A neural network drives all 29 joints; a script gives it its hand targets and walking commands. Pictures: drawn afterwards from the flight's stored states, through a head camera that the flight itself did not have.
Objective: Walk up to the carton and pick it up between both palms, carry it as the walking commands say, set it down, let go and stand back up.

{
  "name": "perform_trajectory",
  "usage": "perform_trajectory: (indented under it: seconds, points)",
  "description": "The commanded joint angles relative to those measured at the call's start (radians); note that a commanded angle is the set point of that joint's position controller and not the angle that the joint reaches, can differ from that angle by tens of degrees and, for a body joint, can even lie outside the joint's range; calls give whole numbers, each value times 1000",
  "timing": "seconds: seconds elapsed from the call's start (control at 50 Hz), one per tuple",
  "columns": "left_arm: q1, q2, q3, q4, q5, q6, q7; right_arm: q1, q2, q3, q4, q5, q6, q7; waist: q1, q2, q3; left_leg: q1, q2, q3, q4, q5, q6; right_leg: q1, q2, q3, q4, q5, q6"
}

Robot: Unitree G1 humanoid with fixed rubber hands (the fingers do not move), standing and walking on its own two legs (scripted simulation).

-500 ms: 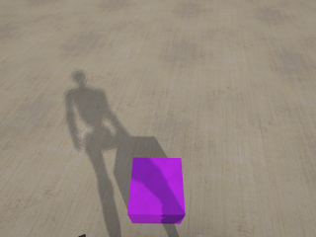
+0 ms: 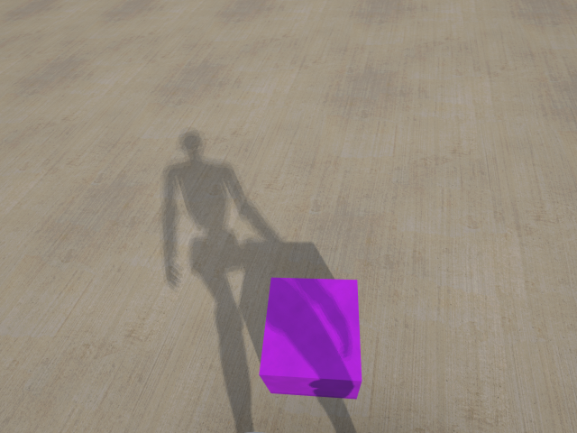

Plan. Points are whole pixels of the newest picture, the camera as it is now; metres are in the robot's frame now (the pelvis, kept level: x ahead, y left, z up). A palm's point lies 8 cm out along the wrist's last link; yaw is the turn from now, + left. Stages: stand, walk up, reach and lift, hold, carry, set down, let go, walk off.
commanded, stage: walk up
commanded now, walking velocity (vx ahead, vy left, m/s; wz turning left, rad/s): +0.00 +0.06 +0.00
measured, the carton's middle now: (313, 337) +0.47 +0.04 -0.66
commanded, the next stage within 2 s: none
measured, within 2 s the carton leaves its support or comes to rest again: neither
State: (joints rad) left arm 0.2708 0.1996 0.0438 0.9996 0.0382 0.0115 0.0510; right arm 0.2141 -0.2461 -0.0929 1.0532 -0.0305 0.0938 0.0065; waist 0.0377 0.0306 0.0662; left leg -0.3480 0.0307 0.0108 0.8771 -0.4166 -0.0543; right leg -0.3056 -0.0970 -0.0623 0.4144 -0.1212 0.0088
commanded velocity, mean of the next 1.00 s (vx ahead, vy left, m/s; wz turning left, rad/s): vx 0.08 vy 0.00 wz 0.00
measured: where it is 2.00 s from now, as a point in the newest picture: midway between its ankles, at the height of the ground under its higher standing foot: outside the picture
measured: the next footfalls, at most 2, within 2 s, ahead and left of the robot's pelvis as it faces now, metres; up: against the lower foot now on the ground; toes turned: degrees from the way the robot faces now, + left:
left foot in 0.10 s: +0.00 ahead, +0.15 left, +0.00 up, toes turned +2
right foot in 0.46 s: -0.01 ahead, -0.08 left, +0.00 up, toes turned -5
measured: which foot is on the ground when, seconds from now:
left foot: up 0.00-0.08, down 0.10-1.00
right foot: down 0.00-0.10, up 0.12-0.44, down 0.46-0.78, up 0.80-1.00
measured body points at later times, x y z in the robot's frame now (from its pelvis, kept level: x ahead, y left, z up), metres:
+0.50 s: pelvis -0.01 +0.06 +0.00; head +0.02 +0.07 +0.45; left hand +0.00 +0.27 -0.17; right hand -0.03 -0.15 -0.16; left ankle -0.04 +0.14 -0.74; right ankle -0.05 -0.08 -0.74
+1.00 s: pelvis +0.07 +0.03 +0.00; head +0.12 +0.04 +0.44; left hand +0.11 +0.26 -0.16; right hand +0.01 -0.17 -0.16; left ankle -0.03 +0.14 -0.74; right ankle +0.14 -0.09 -0.73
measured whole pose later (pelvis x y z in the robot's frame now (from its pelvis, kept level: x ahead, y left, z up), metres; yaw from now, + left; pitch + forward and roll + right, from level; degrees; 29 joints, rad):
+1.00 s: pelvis +0.07 +0.03 +0.00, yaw +1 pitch -1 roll -1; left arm 0.19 0.16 0.03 1.07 0.01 -0.03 0.03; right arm 0.37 -0.09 -0.02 1.13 -0.01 -0.05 -0.04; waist -0.01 0.00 0.13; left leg -0.02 0.05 0.11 0.44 -0.35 0.00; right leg -0.37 -0.04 -0.09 0.60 -0.18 -0.01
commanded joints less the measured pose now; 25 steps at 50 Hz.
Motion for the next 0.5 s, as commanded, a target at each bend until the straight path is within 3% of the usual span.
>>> perform_trajectory:
  seconds: [0.0,0.02,0.04,0.06,0.08,0.1,0.12,0.14,0.16,0.18,0.2,0.26,0.32,0.34,0.36,0.4,0.44,0.46,0.48]
  points:
    - [-16,143,17,-29,-7,-10,-13,130,22,9,-3,9,-40,-13,-31,-241,-79,170,-54,80,-330,24,24,9,-115,157,-170,-225,-146]
    - [-9,159,23,-26,-15,-1,-12,189,12,4,5,10,-47,-21,-57,-188,-72,256,-68,98,-456,103,38,-41,-117,158,-134,-260,-127]
    - [-6,165,26,-34,-23,4,-16,223,-1,7,6,4,-55,-27,-70,-117,-51,291,-27,57,-555,141,53,-86,-106,127,-68,-284,-94]
    - [0,103,13,-64,-30,8,-21,242,-58,2,4,-7,-66,-31,-77,100,-32,301,144,-158,-671,16,92,-186,-38,65,77,-308,-39]
    - [3,43,-3,-77,-27,13,-22,166,-123,3,-26,10,-72,-33,-68,315,22,176,315,-370,-795,-25,143,-227,41,-3,228,-392,-7]
    - [40,46,0,-30,-22,23,-18,80,-82,27,-57,19,-81,-29,-31,136,79,49,294,-301,-822,-172,133,-171,34,67,279,-313,-16]
    - [48,46,8,1,-22,30,-30,46,-59,30,-69,18,-91,-32,-27,59,107,9,272,-261,-809,-130,131,-132,47,82,326,-236,-1]
    - [44,41,4,9,-23,31,-36,15,-42,39,-65,11,-105,-31,-19,58,112,0,236,-213,-782,-17,134,-99,41,82,353,-198,5]
    - [59,42,4,19,-22,30,-38,14,-4,54,-57,14,-114,-31,-10,99,92,36,202,-172,-751,118,125,-88,40,79,357,-178,4]
    - [109,31,5,45,-17,30,-40,10,5,63,-54,7,-119,-31,2,144,53,71,177,-115,-726,195,119,-62,43,78,356,-171,2]
    - [120,46,10,53,-14,29,-37,20,2,66,-53,12,-123,-32,9,152,48,100,171,-98,-700,256,119,-61,46,74,350,-174,5]
    - [74,15,1,54,-12,26,-29,98,32,82,-24,16,-131,-38,-25,137,37,171,184,-104,-673,307,137,-71,59,56,298,-173,17]
    - [20,3,-4,47,-19,14,-15,167,37,84,9,17,-138,-47,-56,134,23,231,201,-132,-619,509,165,-52,59,46,205,-201,17]
    - [23,0,-8,51,-23,9,-12,181,45,88,15,20,-137,-49,-55,105,16,263,198,-128,-598,603,171,-37,64,36,158,-199,12]
    - [48,-8,-12,59,-30,6,-11,194,32,83,20,24,-138,-46,-50,121,-10,286,190,-117,-567,680,170,-2,63,42,102,-198,9]
    - [76,-17,-11,75,-38,-12,-4,203,14,62,24,28,-135,-49,-46,108,-55,318,177,-94,-511,756,155,96,43,38,-40,-84,-1]
    - [112,9,-4,101,-39,-25,2,220,22,58,34,36,-141,-47,-44,49,-99,266,159,-97,-488,716,132,246,-7,64,-48,97,-17]
    - [123,28,-4,106,-33,-26,3,241,34,59,34,37,-142,-44,-47,9,-121,207,146,-96,-505,551,125,312,-38,75,-26,102,-25]
    - [146,32,2,105,-25,-29,-4,217,24,53,29,32,-141,-38,-35,10,-134,163,121,-87,-501,208,137,333,-35,62,-3,-143,-43]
